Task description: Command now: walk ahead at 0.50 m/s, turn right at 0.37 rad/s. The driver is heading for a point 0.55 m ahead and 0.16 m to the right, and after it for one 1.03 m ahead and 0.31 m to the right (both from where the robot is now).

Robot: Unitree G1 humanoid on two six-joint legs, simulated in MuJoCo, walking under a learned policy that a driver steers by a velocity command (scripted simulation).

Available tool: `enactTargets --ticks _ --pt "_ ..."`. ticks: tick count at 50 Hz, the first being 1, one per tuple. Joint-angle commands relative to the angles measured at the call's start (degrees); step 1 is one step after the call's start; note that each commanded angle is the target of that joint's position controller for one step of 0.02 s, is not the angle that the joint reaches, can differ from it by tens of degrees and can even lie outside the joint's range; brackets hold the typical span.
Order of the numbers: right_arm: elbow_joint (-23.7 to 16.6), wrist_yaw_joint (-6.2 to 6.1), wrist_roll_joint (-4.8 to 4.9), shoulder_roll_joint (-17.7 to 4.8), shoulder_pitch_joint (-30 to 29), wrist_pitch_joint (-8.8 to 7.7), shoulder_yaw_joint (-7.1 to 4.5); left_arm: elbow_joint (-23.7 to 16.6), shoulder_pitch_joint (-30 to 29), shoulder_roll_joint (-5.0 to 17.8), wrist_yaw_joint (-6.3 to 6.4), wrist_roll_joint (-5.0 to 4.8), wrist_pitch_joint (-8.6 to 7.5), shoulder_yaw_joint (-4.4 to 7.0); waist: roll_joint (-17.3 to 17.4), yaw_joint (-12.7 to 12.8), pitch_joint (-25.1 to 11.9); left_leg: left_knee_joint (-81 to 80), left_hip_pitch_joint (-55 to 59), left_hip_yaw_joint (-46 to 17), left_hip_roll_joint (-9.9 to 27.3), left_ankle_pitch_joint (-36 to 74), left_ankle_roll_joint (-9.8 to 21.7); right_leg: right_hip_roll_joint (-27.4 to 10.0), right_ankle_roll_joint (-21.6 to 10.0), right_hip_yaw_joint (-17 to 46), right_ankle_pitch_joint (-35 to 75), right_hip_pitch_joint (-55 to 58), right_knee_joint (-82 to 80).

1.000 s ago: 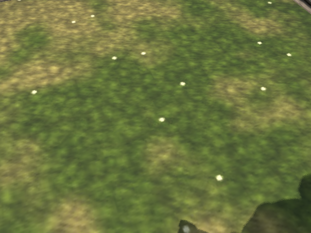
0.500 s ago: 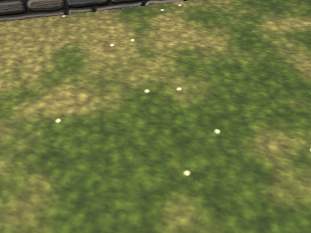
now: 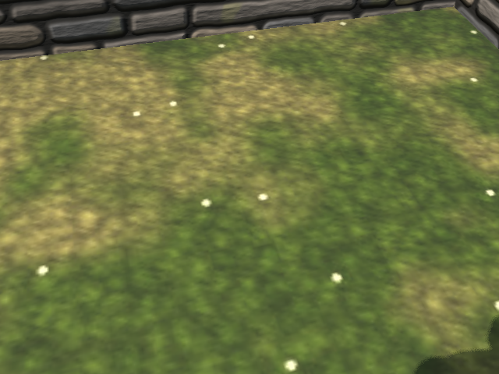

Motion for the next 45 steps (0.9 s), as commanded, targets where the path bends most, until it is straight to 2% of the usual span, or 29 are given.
enactTargets --ticks 1,3,7,10,12,13,15,16,17,18,19,20,21,22,23,24,25,26,28,31,33,35,38,40,41,42,43,44,45 --pt "-1.85 -0.37 -0.31 -6.67 -1.61 -1.76 -1.92 -3.39 1.91 2.32 0.21 0.21 0.78 1.04 7.15 1.2 -0.38 -13.84 4.27 -10.34 16.2 11.67 8.32 -3.41 0.95 3.46 6.21 -7.2 -0.64" --pt "-0.71 -0.89 -0.45 -7.28 -0.8 -1.62 -2.17 -4.49 -0.53 1.98 0.06 0.41 0.75 1.04 6.27 0.74 0.58 -14.29 5.67 -6.67 15.85 14.45 8.13 -3.18 1.4 3.94 11.35 -9.68 -5.56" --pt "0.56 -1.7 -0.04 -8.97 0.3 -0.86 -2.49 -6.91 -7.42 0.51 -1.39 0.62 0.18 0.33 5.27 -1.69 2.46 -14.85 7.57 0.06 14.74 15.66 6.53 -2.41 0.74 -0.38 20.68 -8.23 -18.76" --pt "2.2 -2.01 0.59 -10.37 3.7 0.22 -2.94 -9.91 -13.25 -0.21 -2.5 0.63 0.13 -0.17 4.36 -4.06 4.41 -13.62 13.12 2.04 16.7 17.41 6.3 -1.95 -0.54 -2.99 19.79 -10.31 -24.46" --pt "2.99 -2.08 1.15 -11.03 5.0 1.24 -3.22 -11.81 -15.55 0.03 -3.23 0.55 0.16 -0.15 4.61 -4.44 4.88 -11.31 17.48 3.11 17.93 21.17 5.75 -1.24 -1.73 -4.68 16.23 -11.48 -26.68" --pt "3.13 -2.16 1.37 -11.46 4.92 1.73 -3.36 -12.6 -15.87 0.36 -3.57 0.5 0.2 0.01 5.08 -3.95 4.58 -9.43 18.95 3.85 18.32 25.7 5.23 -0.47 -2.56 -5.78 13.84 -10.62 -27.48" --pt "2.7 -2.59 1.68 -13.13 3.72 2.53 -3.8 -13.28 -13.53 2.1 -3.9 0.51 0.52 0.95 7.46 -1.38 1.38 -2.36 20.53 5.61 18.24 44.32 3.89 3.12 -4.74 -9.16 8.14 -4.11 -27.72" --pt "2.44 -2.86 1.79 -13.88 3.14 3.0 -4.02 -12.69 -9.33 3.68 -3.84 0.44 0.74 1.86 8.48 1.3 -1.46 4.38 20.33 6.26 17.87 52.47 3.26 5.42 -6.11 -10.54 5.51 1.75 -27.59" --pt "2.16 -3.07 2.05 -14.13 2.08 3.33 -3.99 -11.02 -1.63 6.18 -3.41 0.34 0.86 3.36 7.98 5.86 -5.51 14.92 16.92 7.36 16.36 53.52 1.92 7.75 -8.02 -10.88 7.23 12.68 -30.68" --pt "1.46 -3.25 1.66 -12.94 1.96 2.98 -3.39 -8.73 7.86 10.16 -2.31 0.4 1.35 5.36 4.44 10.53 -10.47 30.47 5.27 7.48 13.98 40.98 -0.49 5.9 -10.72 -4.74 9.75 29.89 -33.61" --pt "-1.64 -2.23 -0.78 -3.82 7.71 1.53 -0.59 -8.53 7.54 16.96 -1.54 0.0 1.24 6.46 -11.76 3.88 -14.38 51.95 -22.44 4.81 2.95 -15.42 -4.28 -9.66 -20.76 25.58 5.61 51.0 -35.82" --pt "-2.47 -1.26 0.84 -6.7 3.69 -1.03 -0.54 -10.54 9.27 13.5 -1.75 0.56 0.29 5.19 -6.33 6.84 -23.88 60.4 -30.12 -9.94 -0.81 -24.79 -3.98 -15.55 -25.46 45.16 -1.88 55.98 -45.47" --pt "-4.41 -0.65 3.17 -9.99 -2.93 -2.32 -1.5 -10.04 7.53 10.01 -1.98 1.14 -0.43 4.13 -2.71 8.23 -16.11 59.62 -35.05 -11.97 2.44 -19.31 -2.52 -13.79 -21.66 36.93 0.93 51.37 -47.43" --pt "-5.02 -0.77 2.98 -9.28 -4.14 -2.96 -1.11 -10.2 4.17 8.44 -1.97 0.89 -0.82 3.64 0.81 5.62 -10.13 54.36 -33.88 -11.5 4.91 -14.1 -1.68 -11.28 -19.41 29.36 5.35 42.7 -47.46" --pt "-4.26 -1.18 1.53 -9.26 -3.97 -2.96 -1.31 -10.92 0.0 6.63 -1.91 0.86 -0.88 3.05 3.24 2.9 -6.27 49.14 -30.35 -11.16 6.79 -11.46 -2.06 -8.88 -17.73 23.65 11.55 34.3 -47.93" --pt "-3.83 -1.28 0.74 -9.98 -2.66 -2.33 -1.81 -11.96 -2.54 5.13 -1.66 1.5 -0.95 2.46 2.23 0.81 -5.04 46.16 -25.96 -11.47 8.1 -9.49 -2.53 -7.22 -17.08 20.0 16.63 28.51 -49.08" --pt "-3.83 -1.22 0.46 -9.9 -1.75 -1.52 -2.0 -12.54 -3.48 5.11 -1.51 1.72 -0.97 2.4 1.69 -0.32 -4.5 44.25 -23.37 -11.33 8.29 -8.48 -3.26 -6.24 -17.02 18.79 18.81 25.01 -50.29" --pt "-3.85 -1.24 0.12 -9.12 -1.22 -0.89 -1.93 -12.5 -3.65 5.61 -1.28 1.47 -1.12 2.53 1.85 -0.87 -4.12 41.94 -22.41 -10.61 8.2 -7.76 -4.29 -5.68 -17.25 17.25 21.5 22.64 -50.98" --pt "-4.56 -1.49 -0.4 -7.39 -3.12 -0.03 -1.42 -11.93 -2.44 7.12 -0.55 1.24 -1.24 2.91 1.8 -0.79 -2.81 36.08 -21.92 -9.38 7.53 -4.07 -6.2 -4.21 -17.01 13.63 24.45 18.49 -51.75" --pt "-6.35 -1.38 -0.3 -5.52 -10.04 0.07 -0.53 -10.94 -0.15 8.07 0.39 0.8 -0.75 3.23 0.02 1.72 -1.25 22.12 -20.2 -8.8 5.31 7.75 -7.37 -0.83 -14.09 10.02 20.14 15.84 -51.16" --pt "-7.3 -0.92 0.2 -5.06 -13.95 -0.23 -0.21 -10.28 1.52 8.31 0.64 0.64 -0.37 3.32 -1.21 3.52 -1.07 14.6 -17.13 -8.52 3.31 13.63 -7.36 -0.03 -12.45 10.16 15.54 15.12 -50.35" --pt "-8.02 -0.43 0.86 -5.82 -15.98 -0.62 -0.34 -9.32 3.33 8.35 0.66 0.44 -0.19 3.34 -2.0 4.45 -1.17 11.12 -15.76 -9.07 2.56 15.53 -6.97 -1.37 -11.89 12.24 12.51 16.91 -49.19" --pt "-8.25 0.35 0.87 -7.66 -16.08 -1.45 -0.97 -7.99 4.96 6.88 0.81 0.51 -0.05 2.92 -3.01 4.46 -1.19 7.54 -15.35 -10.09 2.95 12.62 -4.86 -4.31 -11.08 16.05 11.04 22.83 -45.13" --pt "-7.74 0.43 0.84 -8.53 -13.11 -1.92 -1.54 -7.66 4.29 6.94 0.78 0.8 0.26 2.97 -4.71 2.57 -1.14 5.92 -11.96 -8.83 2.57 7.93 -2.72 -5.14 -10.07 17.46 14.75 24.84 -42.04" --pt "-6.53 0.18 0.53 -9.47 -8.85 -2.14 -2.22 -7.81 3.84 6.0 0.69 0.92 0.38 2.62 -4.63 0.32 -2.9 3.87 -5.95 -7.5 1.71 7.27 -1.14 -3.14 -8.95 16.54 20.25 24.87 -37.81" --pt "-5.59 -0.11 -0.25 -11.53 -2.15 -2.45 -3.0 -8.38 3.58 3.65 0.5 1.33 0.29 1.67 -2.56 -2.84 -8.87 5.23 5.32 -11.49 6.36 7.94 1.9 -0.16 -7.06 13.66 20.94 21.91 -27.16" --pt "-4.44 -0.3 -1.06 -16.38 5.77 -2.31 -4.26 -9.1 9.16 0.89 0.63 0.92 -0.19 0.68 8.94 -3.02 -17.69 5.18 25.82 -30.04 17.7 3.53 9.8 6.9 -2.78 7.1 8.7 5.59 -7.98" --pt "-1.65 0.43 0.49 -15.65 10.4 -1.58 -4.51 -8.84 12.17 1.41 0.78 0.03 -0.69 0.32 21.36 -3.28 -19.69 -3.41 32.35 -50.68 24.22 -12.3 14.79 9.94 -0.64 5.43 -16.42 -8.22 5.24" --pt "-2.18 0.49 1.64 -11.34 8.27 -1.36 -3.19 -8.87 7.59 6.11 0.69 -0.55 -0.86 1.34 13.87 -4.4 -11.83 -5.63 27.36 -48.81 23.07 -21.73 12.73 6.93 -0.88 8.06 -14.18 -14.12 10.19"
